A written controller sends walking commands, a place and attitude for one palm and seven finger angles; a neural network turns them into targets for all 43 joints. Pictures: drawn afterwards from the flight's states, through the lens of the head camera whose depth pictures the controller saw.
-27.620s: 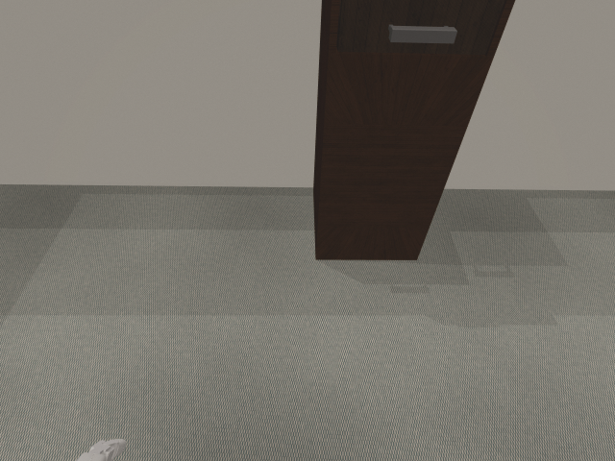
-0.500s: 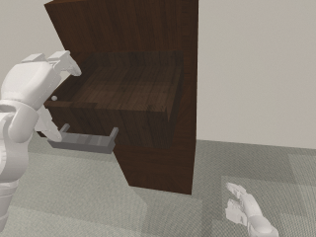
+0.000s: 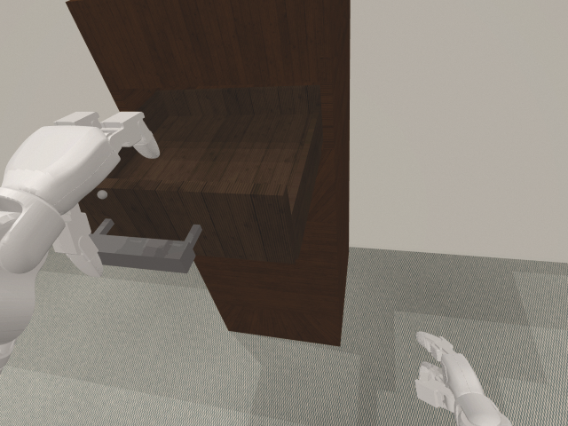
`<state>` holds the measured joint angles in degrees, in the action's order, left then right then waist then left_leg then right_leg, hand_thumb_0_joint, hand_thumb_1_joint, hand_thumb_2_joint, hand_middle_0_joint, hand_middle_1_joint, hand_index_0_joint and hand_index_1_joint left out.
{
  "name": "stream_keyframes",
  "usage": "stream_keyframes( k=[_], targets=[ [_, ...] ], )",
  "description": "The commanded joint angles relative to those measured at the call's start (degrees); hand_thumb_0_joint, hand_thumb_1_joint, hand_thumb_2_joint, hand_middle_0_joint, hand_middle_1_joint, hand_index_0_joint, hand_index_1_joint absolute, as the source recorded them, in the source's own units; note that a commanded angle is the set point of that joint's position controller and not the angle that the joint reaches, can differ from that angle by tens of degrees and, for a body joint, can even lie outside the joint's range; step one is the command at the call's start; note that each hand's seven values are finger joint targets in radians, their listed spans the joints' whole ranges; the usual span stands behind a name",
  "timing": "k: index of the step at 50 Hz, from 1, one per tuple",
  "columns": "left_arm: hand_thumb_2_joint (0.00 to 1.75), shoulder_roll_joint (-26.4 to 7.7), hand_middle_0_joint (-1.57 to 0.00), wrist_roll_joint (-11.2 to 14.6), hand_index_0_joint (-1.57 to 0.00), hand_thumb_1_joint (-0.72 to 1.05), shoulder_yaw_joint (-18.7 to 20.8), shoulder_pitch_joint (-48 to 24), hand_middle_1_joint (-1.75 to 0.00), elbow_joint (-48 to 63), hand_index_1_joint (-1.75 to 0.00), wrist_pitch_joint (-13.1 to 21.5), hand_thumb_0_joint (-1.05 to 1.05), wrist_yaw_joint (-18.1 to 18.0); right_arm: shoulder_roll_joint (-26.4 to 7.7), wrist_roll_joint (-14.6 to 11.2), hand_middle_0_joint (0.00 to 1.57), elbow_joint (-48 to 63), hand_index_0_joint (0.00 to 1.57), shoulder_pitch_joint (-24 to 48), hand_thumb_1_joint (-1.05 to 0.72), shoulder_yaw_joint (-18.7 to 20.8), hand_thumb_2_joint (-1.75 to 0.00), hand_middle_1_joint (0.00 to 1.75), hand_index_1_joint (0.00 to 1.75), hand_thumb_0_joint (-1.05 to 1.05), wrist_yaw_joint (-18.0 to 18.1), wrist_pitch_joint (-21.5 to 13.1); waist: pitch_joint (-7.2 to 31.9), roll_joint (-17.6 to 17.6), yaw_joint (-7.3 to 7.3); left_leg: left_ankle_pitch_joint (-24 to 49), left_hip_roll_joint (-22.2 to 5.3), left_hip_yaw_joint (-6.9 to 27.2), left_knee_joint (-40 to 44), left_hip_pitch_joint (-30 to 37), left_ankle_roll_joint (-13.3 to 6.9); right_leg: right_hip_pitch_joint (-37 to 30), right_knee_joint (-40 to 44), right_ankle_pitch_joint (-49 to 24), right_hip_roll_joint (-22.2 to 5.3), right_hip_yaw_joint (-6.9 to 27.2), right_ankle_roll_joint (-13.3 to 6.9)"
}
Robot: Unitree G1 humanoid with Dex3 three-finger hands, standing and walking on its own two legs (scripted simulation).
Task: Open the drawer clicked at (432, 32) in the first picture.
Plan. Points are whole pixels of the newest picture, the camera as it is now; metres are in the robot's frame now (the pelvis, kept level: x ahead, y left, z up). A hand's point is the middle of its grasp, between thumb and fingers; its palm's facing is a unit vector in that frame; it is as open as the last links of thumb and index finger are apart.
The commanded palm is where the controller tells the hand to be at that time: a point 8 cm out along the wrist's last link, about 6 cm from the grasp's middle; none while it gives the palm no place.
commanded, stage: draw the hand back to the body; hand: left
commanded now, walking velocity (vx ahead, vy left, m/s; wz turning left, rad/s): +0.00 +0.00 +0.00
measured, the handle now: (142, 239) +0.29 +0.23 +0.16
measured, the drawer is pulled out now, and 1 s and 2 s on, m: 0.29 0.29 0.28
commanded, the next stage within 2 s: open the thumb to release the handle in 0.34 s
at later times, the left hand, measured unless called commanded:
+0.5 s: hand (107, 239) +0.22 +0.19 +0.25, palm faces +0.25 +0.04 -0.97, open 13.8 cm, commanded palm +0.19 +0.26 +0.34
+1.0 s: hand (159, 224) +0.30 +0.20 +0.19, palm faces +0.28 -0.16 -0.95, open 16.4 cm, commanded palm +0.24 +0.22 +0.25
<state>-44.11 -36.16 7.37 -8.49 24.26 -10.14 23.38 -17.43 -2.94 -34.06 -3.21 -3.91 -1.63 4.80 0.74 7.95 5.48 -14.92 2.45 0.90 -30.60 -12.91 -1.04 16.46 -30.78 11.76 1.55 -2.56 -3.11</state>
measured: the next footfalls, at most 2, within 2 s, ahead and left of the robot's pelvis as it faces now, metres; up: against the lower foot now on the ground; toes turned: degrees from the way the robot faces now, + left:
none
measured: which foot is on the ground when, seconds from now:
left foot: down 0.00-1.00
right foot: down 0.00-1.00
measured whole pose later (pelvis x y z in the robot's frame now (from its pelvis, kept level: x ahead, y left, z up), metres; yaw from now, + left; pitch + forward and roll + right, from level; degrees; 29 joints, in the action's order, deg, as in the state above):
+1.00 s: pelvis +0.02 +0.02 +0.00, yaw -1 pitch -3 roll +0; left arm -27.8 -49.6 -8.1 -1.5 23.2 -10.6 2.1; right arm -15.0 -1.6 -36.5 -4.9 -3.5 -1.0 6.4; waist 1.2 5.6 6.3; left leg -16.9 3.1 -0.2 -29.9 -9.8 -2.6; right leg 13.5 -30.1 13.4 0.9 -1.5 -1.8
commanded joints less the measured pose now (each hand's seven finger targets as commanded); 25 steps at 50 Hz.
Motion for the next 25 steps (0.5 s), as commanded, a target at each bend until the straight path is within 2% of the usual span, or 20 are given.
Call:
stream_keyframes(
  k=[1, 2, 4, 5, 6, 7, 8, 9, 13, 14, 15, 16, 18, 19, 20, 21, 22, 23, 24, 25],
  targets=[
    [0.30, -27.0, -0.30, 0.4, -0.30, -0.50, 24.5, -19.6, -1.20, 14.6, -1.20, 3.9, 0.00, -6.8, -2.6, 1.5, 0.20, 9.9, 0.20, 12.0, -0.90, 1.7, -0.90, 0.30, 0.30, 0.00, 0.9, -4.6, 18.3, -1.8, 3.04, 10.2, -1.1, 1.1, 3.3, -2.1, 0.2, -15.6, 4.8, -2.8, -4.9, 7.2, 1.8],
    [0.30, -27.6, -0.30, 1.8, -0.30, -0.50, 26.6, -17.6, -1.20, 11.8, -1.20, 4.2, 0.00, -7.6, -2.9, 1.4, 0.20, 9.4, 0.20, 11.6, -0.90, 2.0, -0.90, 0.30, 0.30, 0.00, 0.8, -4.6, 15.1, -2.6, 3.08, 10.0, -1.4, 1.1, 3.4, -2.7, 0.4, -13.8, 5.7, -2.8, -4.6, 6.6, 1.8],
    [0.30, -25.3, -0.30, 5.2, -0.30, -0.50, 26.2, -16.6, -1.20, 5.3, -1.20, 2.7, 0.00, -8.4, -3.4, 0.0, 0.20, 8.3, 0.20, 11.4, -0.90, 2.5, -0.90, 0.30, 0.30, 0.00, 0.7, -4.3, 11.0, -2.1, 2.74, 9.9, -2.0, 1.2, 3.1, -2.9, 0.7, -11.0, 7.4, -2.7, -4.0, 6.6, 1.6],
    [0.30, -22.7, -0.30, 5.3, -0.30, -0.50, 23.3, -18.3, -1.20, 0.4, -1.20, 1.2, 0.00, -8.0, -3.0, 0.1, 0.20, 8.0, 0.20, 11.0, -0.90, 1.9, -0.90, 0.30, 0.30, 0.00, 0.4, -4.1, 9.0, -4.2, 2.66, 9.1, -2.1, 0.5, 3.9, -4.3, 1.0, -10.1, 7.3, -1.6, -4.2, 5.3, 2.1],
    [0.30, -19.9, -0.30, 6.4, -0.30, -0.50, 20.7, -17.2, -1.20, -4.4, -1.20, 0.4, 0.00, -7.5, -3.8, -0.2, 0.20, 7.7, 0.20, 10.1, -0.90, 2.0, -0.90, 0.30, 0.30, 0.00, 0.5, -3.9, 5.2, -6.3, 1.69, 7.6, -2.5, 0.2, 4.8, -4.0, 1.0, -7.1, 8.4, -0.4, -3.7, 4.2, 2.5],
    [0.30, -19.0, -0.30, 6.7, -0.30, -0.50, 19.2, -15.6, -1.20, -7.8, -1.20, 0.1, 0.00, -6.9, -4.5, -0.5, 0.20, 7.8, 0.20, 9.8, -0.90, 2.0, -0.90, 0.30, 0.30, 0.00, 0.4, -3.5, 3.2, -8.4, 1.20, 5.6, -2.9, 0.1, 5.5, -4.1, 1.0, -5.3, 9.6, 2.2, -3.5, 3.6, 3.0],
    [0.30, -17.9, -0.30, 6.5, -0.30, -0.50, 17.5, -14.7, -1.20, -9.9, -1.20, 0.0, 0.00, -6.0, -4.9, -0.6, 0.20, 8.3, 0.20, 9.8, -0.90, 1.9, -0.90, 0.30, 0.30, 0.00, 0.3, -3.3, 2.4, -9.8, 1.00, 3.8, -3.0, 0.2, 6.1, -4.6, 1.0, -4.6, 9.9, 4.3, -3.6, 3.4, 3.3],
    [0.30, -15.5, -0.30, 6.7, -0.30, -0.50, 15.1, -11.3, -1.20, -12.4, -1.20, -0.7, 0.00, -5.4, -5.2, -1.8, 0.20, 8.7, 0.20, 10.2, -0.90, 2.1, -0.90, 0.30, 0.30, 0.00, 0.3, -3.2, 1.6, -8.5, 0.23, 3.5, -3.4, 0.3, 5.8, -4.1, 1.3, -4.0, 10.4, 4.5, -3.6, 4.4, 3.0],
    [0.30, -6.9, -0.30, 3.0, -0.30, -0.50, 4.4, -8.0, -1.20, -1.9, -1.20, -1.0, 0.00, -3.7, -4.8, -1.6, 0.20, 12.1, 0.20, 11.1, -0.90, 2.0, -0.90, 0.30, 0.30, 0.00, -0.5, -3.2, 3.7, -9.2, -0.13, -3.0, -3.1, 0.5, 7.7, -5.1, 0.4, -5.1, 8.9, 10.9, -4.9, 5.1, 3.1],
    [0.30, -4.5, -0.30, 3.5, -0.30, -0.50, 2.8, -5.4, -1.20, 0.8, -1.20, -0.7, 0.00, -4.4, -4.4, -2.6, 0.20, 12.6, 0.20, 11.8, -0.90, 2.0, -0.90, 0.30, 0.30, 0.00, -0.6, -3.6, 3.9, -4.9, -0.75, -3.9, -3.6, 0.6, 6.9, -4.5, 0.5, -4.9, 8.6, 11.1, -5.1, 6.7, 2.4],
    [0.30, -4.7, -0.30, 1.6, -0.30, -0.50, 2.2, -8.6, -1.20, 9.7, -1.20, 0.0, 0.00, -4.8, -3.1, -1.6, 0.20, 13.4, 0.20, 13.5, -0.90, 1.8, -0.90, 0.30, 0.30, 0.00, -1.0, -4.1, 9.0, -4.4, 0.69, -2.9, -2.7, 0.5, 6.0, -4.5, 0.3, -8.6, 7.6, 12.2, -6.0, 7.2, 2.1],
    [0.30, -7.2, -0.30, 0.8, -0.30, -0.50, 4.6, -8.2, -1.20, 13.0, -1.20, 1.1, 0.00, -5.8, -3.1, -1.0, 0.20, 13.0, 0.20, 12.7, -0.90, 2.2, -0.90, 0.30, 0.30, 0.00, -0.5, -4.5, 9.8, -5.1, 0.07, -3.2, -2.5, 0.2, 6.0, -3.3, -0.3, -8.4, 7.7, 13.2, -5.7, 7.3, 2.3],
    [0.30, -16.0, -0.30, -1.4, -0.30, -0.50, 11.5, -11.6, -1.20, 25.4, -1.20, 2.7, 0.00, -9.0, -4.0, 0.0, 0.20, 14.4, 0.20, 13.8, -0.90, 2.2, -0.90, 0.30, 0.30, 0.00, 1.1, -5.2, 18.2, -2.4, 1.63, 0.4, -1.9, 0.1, 4.6, -0.8, -0.7, -12.7, 6.6, 10.9, -5.5, 7.9, 2.5],
    [0.30, -23.5, -0.30, -0.9, -0.30, -0.50, 17.6, -13.5, -1.20, 31.6, -1.20, 3.3, 0.00, -11.9, -5.3, 0.0, 0.20, 14.4, 0.20, 13.5, -0.90, 1.8, -0.90, 0.30, 0.30, 0.00, 2.3, -5.9, 20.8, 2.4, 1.61, 0.6, -2.7, 0.8, 3.9, -0.5, -0.3, -14.5, 6.5, 9.7, -5.4, 9.3, 2.3],
    [0.30, -25.0, -0.30, -3.2, -0.30, -0.50, 20.6, -10.9, -1.20, 28.9, -1.20, 3.2, 0.00, -12.9, -3.8, 1.5, 0.20, 12.6, 0.20, 13.8, -0.90, 1.1, -0.90, 0.30, 0.30, 0.00, 2.8, -5.9, 22.9, 1.7, 3.08, 4.7, -2.2, 1.0, 3.8, -1.3, 0.1, -16.6, 4.1, 6.9, -5.6, 8.1, 2.0],
    [0.30, -29.8, -0.30, -3.2, -0.30, -0.50, 26.3, -9.5, -1.20, 31.7, -1.20, 4.1, 0.00, -14.7, -4.1, 1.8, 0.20, 12.3, 0.20, 12.7, -0.90, 1.1, -0.90, 0.30, 0.30, 0.00, 3.1, -5.8, 21.2, 2.0, 3.85, 5.7, -2.8, 1.6, 4.0, -1.3, 0.5, -15.4, 4.9, 5.2, -5.3, 8.2, 1.7],
    [0.30, -31.0, -0.30, -3.1, -0.30, -0.50, 29.9, -7.1, -1.20, 29.9, -1.20, 4.5, 0.00, -16.6, -3.0, 2.2, 0.20, 11.1, 0.20, 12.0, -0.90, 1.1, -0.90, 0.30, 0.30, 0.00, 3.0, -5.6, 18.8, 2.1, 4.65, 8.3, -2.6, 1.7, 3.6, -1.8, 0.8, -14.6, 4.5, 2.8, -5.1, 8.0, 0.9],
    [0.30, -28.9, -0.30, -2.6, -0.30, -0.50, 29.3, -7.2, -1.20, 28.9, -1.20, 4.8, 0.00, -18.0, -1.9, 2.0, 0.20, 10.4, 0.20, 11.6, -0.90, 1.3, -0.90, 0.30, 0.30, 0.00, 2.4, -5.5, 14.9, 3.0, 4.51, 9.6, -2.1, 2.1, 3.9, -1.5, 1.1, -12.1, 4.8, 1.1, -4.3, 8.1, 0.1],
    [0.30, -26.2, -0.29, -0.7, -0.29, -0.50, 28.5, -8.2, -1.15, 24.0, -1.15, 4.3, 0.00, -19.4, -2.0, 1.0, 0.20, 8.9, 0.20, 11.9, -0.90, 2.0, -0.90, 0.30, 0.30, 0.00, 1.9, -5.3, 11.8, 4.9, 3.41, 10.7, -2.0, 2.5, 3.5, -1.2, 1.5, -11.0, 5.7, -1.0, -3.3, 9.2, -0.9],
    [0.30, -21.4, -0.29, -0.1, -0.29, -0.50, 24.3, -12.5, -1.11, 16.4, -1.11, 3.1, 0.00, -19.8, -1.2, 0.6, 0.20, 8.6, 0.20, 10.8, -0.90, 1.5, -0.90, 0.30, 0.30, 0.00, 1.1, -4.7, 9.8, 2.5, 2.91, 11.7, -1.7, 1.9, 4.3, -1.8, 1.8, -10.5, 5.8, -2.5, -3.0, 7.9, -0.4]
  ],
)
